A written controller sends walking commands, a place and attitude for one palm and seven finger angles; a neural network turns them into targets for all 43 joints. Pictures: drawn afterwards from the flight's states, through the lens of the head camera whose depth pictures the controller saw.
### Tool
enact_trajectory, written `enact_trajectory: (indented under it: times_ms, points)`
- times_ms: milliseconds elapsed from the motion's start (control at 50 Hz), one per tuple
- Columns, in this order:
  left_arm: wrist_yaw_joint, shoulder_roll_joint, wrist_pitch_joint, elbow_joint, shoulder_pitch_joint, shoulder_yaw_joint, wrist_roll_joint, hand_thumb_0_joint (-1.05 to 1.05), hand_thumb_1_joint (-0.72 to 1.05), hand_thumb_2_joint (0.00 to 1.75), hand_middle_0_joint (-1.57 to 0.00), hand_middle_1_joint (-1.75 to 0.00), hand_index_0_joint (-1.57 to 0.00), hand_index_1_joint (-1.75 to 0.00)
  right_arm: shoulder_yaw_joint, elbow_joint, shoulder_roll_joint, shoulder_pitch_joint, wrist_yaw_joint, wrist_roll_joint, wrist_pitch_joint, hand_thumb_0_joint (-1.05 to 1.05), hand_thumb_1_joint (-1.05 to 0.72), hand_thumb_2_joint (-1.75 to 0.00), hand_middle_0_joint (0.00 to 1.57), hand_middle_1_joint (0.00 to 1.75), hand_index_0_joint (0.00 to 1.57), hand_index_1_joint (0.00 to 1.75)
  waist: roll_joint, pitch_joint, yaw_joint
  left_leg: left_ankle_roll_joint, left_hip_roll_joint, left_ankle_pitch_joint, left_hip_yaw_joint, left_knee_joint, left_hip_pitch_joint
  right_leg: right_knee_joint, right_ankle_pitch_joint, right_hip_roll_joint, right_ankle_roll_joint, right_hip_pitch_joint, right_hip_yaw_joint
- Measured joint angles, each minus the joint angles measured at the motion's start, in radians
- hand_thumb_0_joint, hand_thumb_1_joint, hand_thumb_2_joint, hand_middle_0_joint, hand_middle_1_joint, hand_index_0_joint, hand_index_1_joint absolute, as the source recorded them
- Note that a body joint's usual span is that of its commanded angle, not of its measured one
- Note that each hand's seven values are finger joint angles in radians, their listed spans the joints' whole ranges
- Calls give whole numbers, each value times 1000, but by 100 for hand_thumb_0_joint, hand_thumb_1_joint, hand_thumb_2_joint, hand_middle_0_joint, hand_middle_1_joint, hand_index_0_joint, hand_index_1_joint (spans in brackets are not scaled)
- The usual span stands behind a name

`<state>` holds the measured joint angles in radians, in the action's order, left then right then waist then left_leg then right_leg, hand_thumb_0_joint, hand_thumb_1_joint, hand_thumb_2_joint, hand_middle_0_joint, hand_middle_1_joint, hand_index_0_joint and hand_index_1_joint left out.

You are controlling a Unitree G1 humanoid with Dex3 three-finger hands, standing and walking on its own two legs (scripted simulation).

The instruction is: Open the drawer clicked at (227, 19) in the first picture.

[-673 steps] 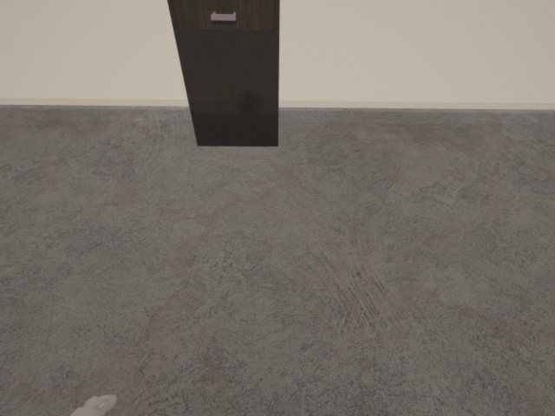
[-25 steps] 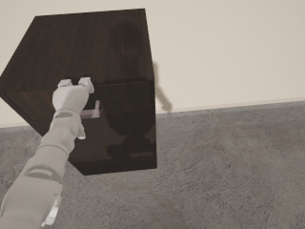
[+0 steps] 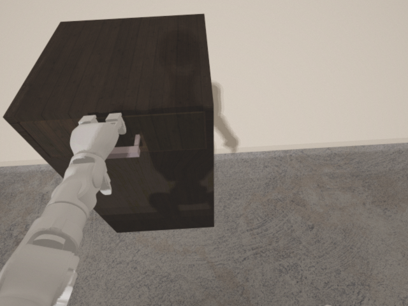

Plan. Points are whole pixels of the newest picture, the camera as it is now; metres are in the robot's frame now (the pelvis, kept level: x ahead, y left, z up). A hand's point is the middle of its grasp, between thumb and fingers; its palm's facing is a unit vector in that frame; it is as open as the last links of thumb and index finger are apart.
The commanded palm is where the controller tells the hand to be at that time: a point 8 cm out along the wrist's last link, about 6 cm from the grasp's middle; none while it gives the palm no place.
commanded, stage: move the hooked fingers above the handle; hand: left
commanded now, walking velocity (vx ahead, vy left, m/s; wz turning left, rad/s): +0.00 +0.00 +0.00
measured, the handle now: (118, 146) +0.48 +0.24 -0.02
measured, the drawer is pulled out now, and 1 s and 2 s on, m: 0.00 0.00 0.00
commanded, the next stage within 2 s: none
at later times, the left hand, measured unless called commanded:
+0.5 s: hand (113, 160) +0.41 +0.22 +0.02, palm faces -0.09 -0.04 -0.99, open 13.9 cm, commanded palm +0.40 +0.23 +0.09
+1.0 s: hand (113, 161) +0.41 +0.22 +0.02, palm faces -0.06 -0.05 -1.00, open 13.8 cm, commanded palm +0.40 +0.24 +0.09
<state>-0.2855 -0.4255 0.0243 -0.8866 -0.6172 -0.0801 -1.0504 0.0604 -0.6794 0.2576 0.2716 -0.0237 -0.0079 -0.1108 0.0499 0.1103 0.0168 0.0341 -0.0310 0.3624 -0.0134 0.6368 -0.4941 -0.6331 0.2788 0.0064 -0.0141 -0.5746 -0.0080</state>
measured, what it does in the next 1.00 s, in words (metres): stands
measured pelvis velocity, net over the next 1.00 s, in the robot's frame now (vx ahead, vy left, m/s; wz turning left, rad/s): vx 0.00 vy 0.00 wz -0.02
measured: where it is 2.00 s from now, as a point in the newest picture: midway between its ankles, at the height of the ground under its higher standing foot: outside the picture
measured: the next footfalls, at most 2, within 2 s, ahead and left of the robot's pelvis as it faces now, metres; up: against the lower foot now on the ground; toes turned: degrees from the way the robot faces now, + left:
none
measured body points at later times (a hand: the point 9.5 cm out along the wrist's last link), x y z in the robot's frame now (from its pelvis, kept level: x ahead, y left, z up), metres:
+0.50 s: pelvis +0.00 +0.00 +0.00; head +0.06 -0.02 +0.45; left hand +0.41 +0.22 +0.08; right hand +0.07 -0.26 -0.14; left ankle -0.04 +0.10 -0.72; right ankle +0.01 -0.11 -0.72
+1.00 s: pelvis +0.00 +0.00 +0.00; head +0.06 -0.02 +0.44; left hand +0.41 +0.22 +0.07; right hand +0.07 -0.27 -0.13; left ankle -0.04 +0.10 -0.72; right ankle +0.01 -0.11 -0.72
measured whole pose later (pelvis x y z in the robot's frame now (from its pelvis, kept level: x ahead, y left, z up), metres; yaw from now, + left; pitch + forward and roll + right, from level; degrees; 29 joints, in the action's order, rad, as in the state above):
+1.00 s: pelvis +0.00 +0.00 +0.00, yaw -1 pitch +13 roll +0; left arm -0.28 -0.43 0.14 -0.82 -0.54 -0.03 -1.09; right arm 0.05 -0.66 0.25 0.30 -0.04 0.00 -0.12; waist 0.04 0.11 0.03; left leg 0.03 -0.02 0.37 -0.03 0.65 -0.50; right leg -0.65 0.28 0.01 -0.02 -0.59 0.01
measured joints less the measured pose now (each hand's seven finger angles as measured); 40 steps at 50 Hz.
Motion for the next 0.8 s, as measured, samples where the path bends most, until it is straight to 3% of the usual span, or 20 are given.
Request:
enact_trajectory:
  times_ms: [80,180,280,400,500,600,700,760,800]
  points:
    - [20,13,50,37,20,-2,-3,0,-49,30,-32,-120,-32,-120,1,8,-3,8,-6,5,-1,1,-91,-90,20,30,20,30,-5,3,3,-1,1,3,-1,1,1,-2,2,1,0,0,1]
    - [-34,20,91,56,25,31,-38,0,-49,30,-32,-120,-32,-120,0,6,-6,7,-3,13,-1,1,-91,-90,20,30,20,30,-9,5,9,-2,3,11,-8,17,-13,-20,10,4,-2,-18,7]
    - [-75,-2,30,26,12,64,-41,1,-49,30,-32,-120,-32,-120,0,-4,-8,5,6,12,-5,1,-91,-90,20,30,20,30,1,4,8,-2,5,10,-18,16,-22,-23,6,7,-1,-32,17]
    - [-7,-9,-30,19,30,20,8,0,-49,30,-32,-120,-31,-120,2,-10,-8,28,6,-1,-7,1,-91,-90,20,30,20,30,15,8,-3,0,3,-1,-10,-7,-1,3,-3,4,0,-6,10]
    - [37,20,44,53,46,-22,11,0,-49,30,-32,-120,-31,-120,-3,-10,-7,29,-8,2,-4,1,-91,-90,20,30,20,30,3,-3,-1,0,0,0,2,-3,12,2,2,0,0,13,-2]
    - [-39,19,115,71,30,17,-44,0,-49,30,-32,-120,-32,-120,-4,-4,-6,6,-15,13,5,1,-91,-90,20,30,20,30,-13,-5,14,-1,0,9,-2,23,-15,-24,8,0,-2,-16,1]
    - [-103,-14,25,-4,-42,56,-47,1,-49,30,-32,-120,-32,-120,-5,-12,-2,-16,-3,14,6,1,-91,-90,20,30,20,30,-6,-3,20,-1,2,9,-13,31,-42,-34,5,3,-1,-48,12]
    - [-83,-10,-5,-24,-55,28,-20,0,-49,30,-33,-121,-33,-123,-4,-15,1,-3,1,5,-2,1,-91,-90,20,30,20,30,7,6,8,0,3,2,-17,15,-36,-18,-3,4,1,-43,17]
    - [-35,3,-35,-36,-52,14,-3,0,-49,30,-33,-121,-33,-124,-7,-14,1,8,1,-1,-9,1,-91,-90,20,30,20,30,12,14,4,1,3,-3,-18,1,-23,-5,-7,4,3,-31,18]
